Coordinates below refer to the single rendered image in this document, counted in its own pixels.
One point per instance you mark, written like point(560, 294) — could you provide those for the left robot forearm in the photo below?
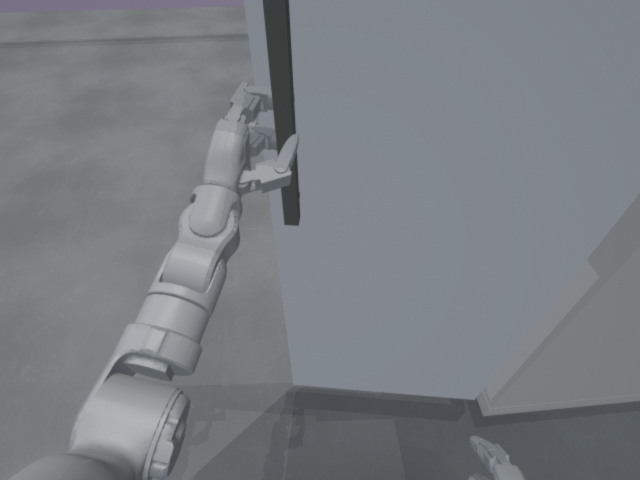
point(165, 338)

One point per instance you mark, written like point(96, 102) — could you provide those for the fridge door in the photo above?
point(458, 162)

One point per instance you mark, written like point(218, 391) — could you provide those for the robot left upper arm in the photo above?
point(133, 429)

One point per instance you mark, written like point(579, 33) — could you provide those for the robot right hand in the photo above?
point(495, 459)

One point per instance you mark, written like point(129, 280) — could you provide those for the robot left hand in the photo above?
point(233, 142)

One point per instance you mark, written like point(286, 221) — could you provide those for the handle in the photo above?
point(277, 25)

